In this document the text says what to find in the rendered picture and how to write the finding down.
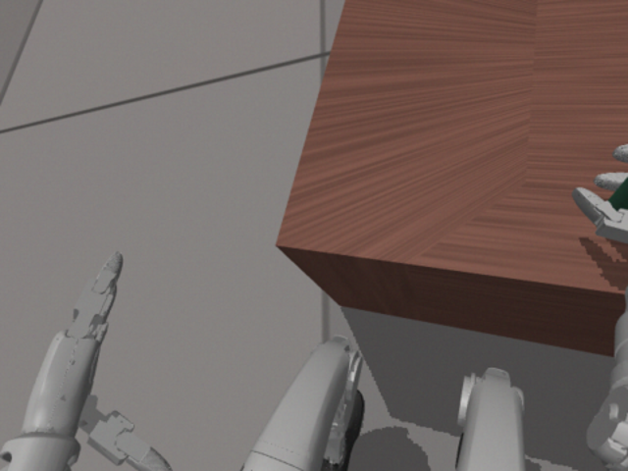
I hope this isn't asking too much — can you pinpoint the left robot hand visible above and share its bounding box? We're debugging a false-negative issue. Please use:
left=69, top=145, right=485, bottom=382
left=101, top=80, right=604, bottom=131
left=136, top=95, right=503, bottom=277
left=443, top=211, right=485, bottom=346
left=21, top=251, right=172, bottom=471

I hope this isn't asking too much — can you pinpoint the right robot arm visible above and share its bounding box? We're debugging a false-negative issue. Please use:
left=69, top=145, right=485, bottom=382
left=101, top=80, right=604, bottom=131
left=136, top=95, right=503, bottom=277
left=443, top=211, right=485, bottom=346
left=587, top=286, right=628, bottom=471

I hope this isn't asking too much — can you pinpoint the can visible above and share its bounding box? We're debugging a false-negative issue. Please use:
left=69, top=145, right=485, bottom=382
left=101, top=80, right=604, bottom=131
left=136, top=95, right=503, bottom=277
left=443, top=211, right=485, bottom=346
left=607, top=178, right=628, bottom=211

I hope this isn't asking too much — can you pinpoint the right robot hand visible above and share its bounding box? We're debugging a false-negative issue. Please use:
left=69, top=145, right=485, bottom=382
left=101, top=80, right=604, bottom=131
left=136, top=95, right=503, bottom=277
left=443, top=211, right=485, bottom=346
left=572, top=144, right=628, bottom=243

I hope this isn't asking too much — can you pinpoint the left robot foot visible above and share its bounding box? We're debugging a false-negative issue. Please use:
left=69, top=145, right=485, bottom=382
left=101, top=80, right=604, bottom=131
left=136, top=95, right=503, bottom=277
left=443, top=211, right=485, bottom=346
left=321, top=390, right=364, bottom=471

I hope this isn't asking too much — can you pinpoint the left robot arm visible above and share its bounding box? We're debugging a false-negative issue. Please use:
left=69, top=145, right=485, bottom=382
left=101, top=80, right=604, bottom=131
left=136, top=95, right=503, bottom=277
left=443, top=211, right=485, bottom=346
left=0, top=433, right=80, bottom=471

